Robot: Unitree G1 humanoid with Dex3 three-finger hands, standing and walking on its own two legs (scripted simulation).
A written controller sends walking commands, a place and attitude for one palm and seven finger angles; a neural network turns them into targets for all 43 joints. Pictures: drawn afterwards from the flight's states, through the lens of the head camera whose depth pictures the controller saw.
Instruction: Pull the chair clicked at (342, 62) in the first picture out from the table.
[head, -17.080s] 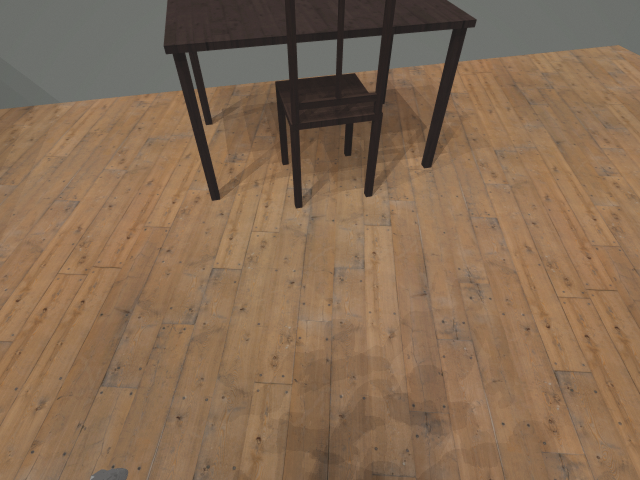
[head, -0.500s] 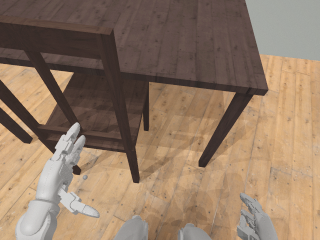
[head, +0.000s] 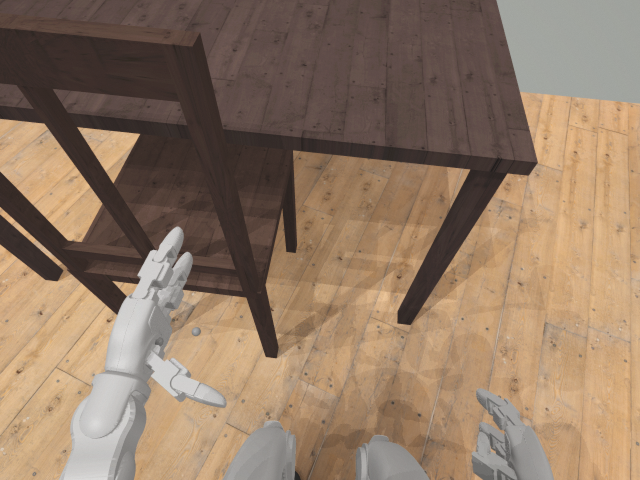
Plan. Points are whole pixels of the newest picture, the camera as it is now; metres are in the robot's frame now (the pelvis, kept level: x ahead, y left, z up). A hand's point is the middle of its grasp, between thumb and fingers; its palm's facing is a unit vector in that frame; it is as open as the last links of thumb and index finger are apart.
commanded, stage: aim the fingers beside a spindle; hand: left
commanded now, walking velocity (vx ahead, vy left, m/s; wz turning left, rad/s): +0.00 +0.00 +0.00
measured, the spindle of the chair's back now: (106, 191) +0.47 +0.32 +0.04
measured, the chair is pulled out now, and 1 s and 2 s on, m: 0.00 0.00 0.00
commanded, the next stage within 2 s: push the fingers through the gap in 1.08 s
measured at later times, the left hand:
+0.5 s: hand (221, 307) +0.32 +0.14 +0.01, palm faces -0.10 -0.99 -0.04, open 16.9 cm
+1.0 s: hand (217, 315) +0.31 +0.14 +0.01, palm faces -0.09 -0.99 -0.04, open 16.9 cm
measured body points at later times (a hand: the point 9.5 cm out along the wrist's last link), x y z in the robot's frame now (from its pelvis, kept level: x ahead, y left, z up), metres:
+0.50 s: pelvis +0.00 -0.01 -0.01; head +0.10 +0.00 +0.42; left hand +0.32 +0.19 +0.01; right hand +0.15 -0.26 -0.11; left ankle +0.03 +0.07 -0.63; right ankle +0.00 -0.09 -0.63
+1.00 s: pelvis +0.00 +0.00 -0.01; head +0.10 +0.01 +0.43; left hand +0.31 +0.20 +0.02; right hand +0.16 -0.25 -0.11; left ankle +0.03 +0.07 -0.63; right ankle +0.00 -0.09 -0.63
